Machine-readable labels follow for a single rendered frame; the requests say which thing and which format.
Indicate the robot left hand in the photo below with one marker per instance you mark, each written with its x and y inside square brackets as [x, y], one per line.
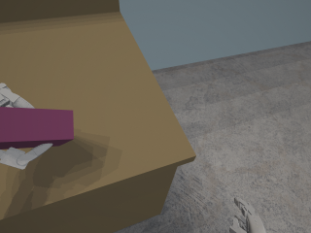
[14, 157]

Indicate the table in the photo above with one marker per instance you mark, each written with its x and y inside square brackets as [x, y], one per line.
[80, 56]

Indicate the sponge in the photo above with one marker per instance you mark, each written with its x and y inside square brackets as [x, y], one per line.
[23, 128]

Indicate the robot right hand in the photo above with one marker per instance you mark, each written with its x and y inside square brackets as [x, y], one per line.
[252, 223]

